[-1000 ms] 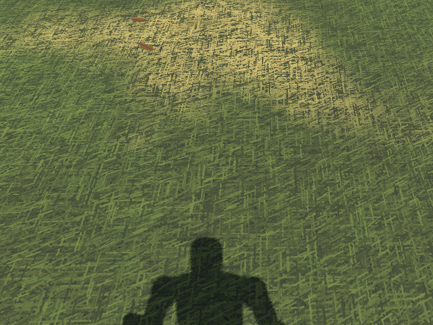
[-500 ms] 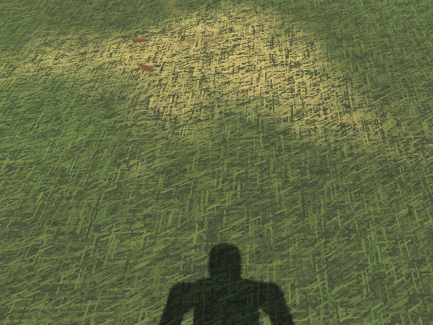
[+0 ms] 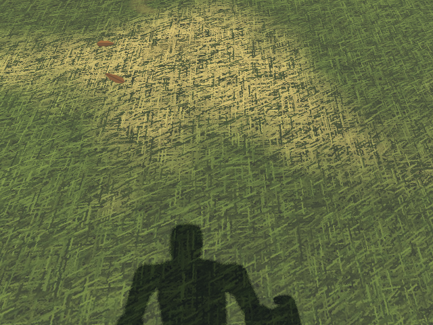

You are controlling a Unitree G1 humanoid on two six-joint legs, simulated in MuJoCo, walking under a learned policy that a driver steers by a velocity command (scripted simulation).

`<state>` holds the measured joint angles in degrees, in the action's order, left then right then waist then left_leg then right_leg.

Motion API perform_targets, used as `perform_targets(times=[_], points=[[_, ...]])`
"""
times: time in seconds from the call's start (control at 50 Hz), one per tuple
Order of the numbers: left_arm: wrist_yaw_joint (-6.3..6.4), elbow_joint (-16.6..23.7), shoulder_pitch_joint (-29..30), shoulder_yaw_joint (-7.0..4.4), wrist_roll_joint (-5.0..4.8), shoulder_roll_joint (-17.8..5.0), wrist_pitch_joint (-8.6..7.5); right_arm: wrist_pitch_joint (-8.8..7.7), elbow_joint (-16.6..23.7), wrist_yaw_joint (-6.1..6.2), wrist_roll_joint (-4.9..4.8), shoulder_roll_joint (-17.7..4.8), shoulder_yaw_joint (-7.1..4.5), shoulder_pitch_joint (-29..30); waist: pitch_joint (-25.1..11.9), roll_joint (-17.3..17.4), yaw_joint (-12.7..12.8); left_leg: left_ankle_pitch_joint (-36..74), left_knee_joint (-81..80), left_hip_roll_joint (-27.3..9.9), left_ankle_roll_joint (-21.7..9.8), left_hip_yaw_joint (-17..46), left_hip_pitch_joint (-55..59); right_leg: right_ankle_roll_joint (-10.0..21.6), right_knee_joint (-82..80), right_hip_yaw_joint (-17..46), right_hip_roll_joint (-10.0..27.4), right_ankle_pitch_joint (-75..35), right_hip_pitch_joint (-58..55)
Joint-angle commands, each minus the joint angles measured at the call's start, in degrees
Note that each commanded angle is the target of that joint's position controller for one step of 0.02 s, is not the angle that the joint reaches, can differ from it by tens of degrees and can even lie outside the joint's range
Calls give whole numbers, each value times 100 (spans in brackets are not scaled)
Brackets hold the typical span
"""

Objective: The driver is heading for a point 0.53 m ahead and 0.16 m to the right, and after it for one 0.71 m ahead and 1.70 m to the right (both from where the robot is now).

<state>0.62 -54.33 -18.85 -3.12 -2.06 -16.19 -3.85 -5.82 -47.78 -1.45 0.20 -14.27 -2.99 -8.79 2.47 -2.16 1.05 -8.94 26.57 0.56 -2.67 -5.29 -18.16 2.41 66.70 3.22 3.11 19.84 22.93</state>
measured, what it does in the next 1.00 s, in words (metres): walks ahead, turning right: right foot, then left foot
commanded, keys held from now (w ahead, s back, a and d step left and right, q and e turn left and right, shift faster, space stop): w+e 1.00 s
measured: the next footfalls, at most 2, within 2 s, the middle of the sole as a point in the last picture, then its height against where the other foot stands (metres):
right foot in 0.42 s outside the picture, level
left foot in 0.90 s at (247, 251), level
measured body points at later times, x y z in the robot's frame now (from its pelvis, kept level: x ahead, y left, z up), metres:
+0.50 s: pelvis +0.27 -0.07 -0.02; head +0.31 -0.09 +0.43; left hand +0.51 +0.14 -0.11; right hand +0.25 -0.36 -0.15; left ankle +0.13 +0.11 -0.64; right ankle +0.33 -0.16 -0.74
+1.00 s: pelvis +0.57 -0.12 -0.01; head +0.59 -0.13 +0.44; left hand +0.78 +0.09 -0.13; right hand +0.57 -0.43 -0.09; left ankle +0.69 -0.06 -0.74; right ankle +0.39 -0.16 -0.65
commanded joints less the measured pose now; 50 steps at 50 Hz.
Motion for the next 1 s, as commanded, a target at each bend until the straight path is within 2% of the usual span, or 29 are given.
perform_targets(times=[0.02,0.08,0.12,0.2,0.3,0.32,0.36,0.38,0.4,0.42,0.44,0.46,0.48,0.5,0.52,0.54,0.56,0.62,0.72,0.76,0.82,0.86,0.88,0.9,0.92,0.94,0.96,0.98,1.0], points=[[26,269,-317,-138,2,-259,99,-153,111,-6,58,-467,-131,-17,-261,852,10,-237,-1923,-1492,-659,1373,695,23,72,309,566,-524,861],[42,497,72,-175,36,-251,228,-197,-36,64,86,-656,-195,-134,-4,620,38,223,-2129,-1526,-771,807,660,-61,-337,414,592,-1116,1394],[5,618,345,-192,66,-265,203,-175,-110,133,101,-728,-213,-280,78,522,-23,449,-2170,-1518,-777,510,872,-118,-873,465,539,-1689,1706],[-161,880,1080,-124,102,-156,123,-96,-166,233,60,-899,-238,-480,247,353,-263,821,-2218,-1452,-666,-145,1178,-137,-2084,-10,445,-2494,1682],[-360,1401,1944,-30,86,-66,105,125,-337,250,-45,-1052,-300,-1031,471,289,-579,1571,-1785,-1722,-618,-520,2304,49,-2903,-451,327,-2023,2066],[-399,1493,1988,-38,79,-97,107,176,-337,250,-71,-1096,-316,-1037,443,340,-540,2038,-1587,-1765,-579,-593,2466,118,-2989,-567,250,-1759,1988],[-442,1592,1776,-123,68,-281,128,259,-262,279,-105,-1265,-361,-899,109,584,-293,4058,-872,-1771,-454,-768,2633,320,-3025,-922,-116,-1183,1311],[-443,1550,1367,-213,52,-444,143,310,-221,301,-117,-1344,-381,-830,-190,720,-28,5005,-195,-1741,-387,-831,2622,452,-2985,-1075,-358,-895,714],[-413,1400,620,-364,29,-709,148,354,-181,317,-134,-1380,-382,-734,-603,731,409,5299,848,-1608,-260,-924,2340,639,-3216,-1128,-609,-965,-331],[-308,1153,-375,-583,30,-1124,182,334,-103,335,-117,-1325,-342,-683,-1116,467,903,4294,2350,-1381,-5,-958,1285,904,-3580,-656,-561,-1218,-2044],[-194,1077,-609,-727,11,-1799,213,199,191,260,103,-505,-104,-1092,-1542,-1004,433,-566,4491,-453,382,-800,-1310,1775,-3773,2172,946,-716,-4084],[-223,1291,-647,-623,84,-1649,120,-83,329,175,-42,-555,-37,-900,-2465,-735,457,-2603,5477,225,384,688,-2334,2430,-4801,4623,1712,-60,-4816],[-251,1250,-538,-492,143,-1211,51,-244,519,106,-282,-926,-146,-158,-1830,-281,673,-2119,5509,-123,229,1062,-2944,2024,-5049,3868,1544,-325,-4515],[-248,1267,-224,-435,110,-1004,1,-325,571,103,-292,-890,-122,-15,-1191,-67,467,-1591,5038,-393,110,1017,-2938,1780,-5026,2990,1290,-750,-3684],[-239,1362,237,-374,97,-802,-11,-334,475,150,-155,-881,-147,-68,-809,246,171,-1244,4494,-619,132,997,-2563,1571,-5059,2347,1021,-1265,-2796],[-218,1480,546,-306,146,-611,-18,-271,424,171,-61,-958,-204,-167,-618,176,-43,-1000,4124,-764,181,1010,-2120,1479,-5187,1932,826,-1759,-2141],[-196,1555,662,-286,182,-583,-18,-184,424,160,-31,-963,-226,-258,-563,88,-174,-874,3943,-804,253,1011,-1812,1473,-5319,1789,723,-2012,-1739],[-94,1552,525,-344,136,-817,-47,-27,549,174,68,-736,-185,-109,-410,94,-228,-403,3114,-726,550,830,-1679,1487,-5474,1307,531,-2649,-1118],[23,1465,106,-382,88,-932,24,-58,898,116,5,-515,-66,989,-201,-231,204,1364,854,-260,666,713,-1213,1056,-5366,954,122,-1820,-745],[27,1396,-89,-390,64,-944,46,-91,1012,71,-64,-608,-82,1227,-189,-306,301,1540,512,-160,632,792,-1037,994,-5244,1213,247,-1501,-859],[67,1370,-165,-381,51,-870,92,-162,1054,6,-84,-865,-166,1167,-220,-419,194,1112,159,-163,458,1020,-929,878,-4728,1746,499,-1290,-1401],[82,1416,-52,-385,80,-855,136,-218,960,3,-81,-979,-234,727,-305,-571,-71,630,24,-128,270,930,-423,757,-4295,1959,519,-1538,-1522],[71,1462,-11,-327,99,-698,142,-246,825,33,-36,-1107,-315,183,-600,-522,-346,599,-122,-159,113,871,392,597,-3720,1836,247,-1837,-1406],[41,1569,-28,-194,170,-364,132,-265,751,76,69,-1381,-392,-613,-1372,-34,-684,270,-5,-968,-210,1607,1799,390,-2244,1424,-120,-1328,-827],[37,1728,-875,-74,40,67,68,-198,595,79,156,-1902,-512,-1193,-2133,1836,-349,-789,-494,-2332,-1148,4250,3793,-36,-216,665,-985,1139,1221],[51,1636,-978,-130,-68,-481,49,-164,576,36,-4,-1487,-435,-1212,-2048,1877,-414,-2272,-904,-2589,-1277,5340,3847,-105,735,763,-571,1386,2155],[56,1652,-364,-239,-48,-903,79,-129,689,57,-30,-1026,-313,-914,-1270,1180,-590,-2376,-1021,-2308,-996,4415,3179,-138,991,735,-323,838,2375],[67,1734,59,-261,30,-939,113,-79,720,73,15,-883,-255,-618,-809,753,-546,-1633,-1035,-2048,-788,3503,2443,-161,890,516,-109,392,2221],[55,1811,298,-273,103,-869,120,-47,683,78,50,-759,-210,-423,-460,663,-449,-892,-1145,-1795,-724,2877,1823,-164,598,495,49,102,2053]])
Velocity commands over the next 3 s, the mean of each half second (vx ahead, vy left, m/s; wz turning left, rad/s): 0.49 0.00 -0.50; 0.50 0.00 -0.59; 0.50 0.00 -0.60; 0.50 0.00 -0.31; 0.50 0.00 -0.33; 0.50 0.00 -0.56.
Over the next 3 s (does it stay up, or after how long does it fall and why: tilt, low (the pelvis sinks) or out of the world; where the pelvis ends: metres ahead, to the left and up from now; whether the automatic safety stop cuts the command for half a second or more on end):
stays up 1.17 -1.06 -0.01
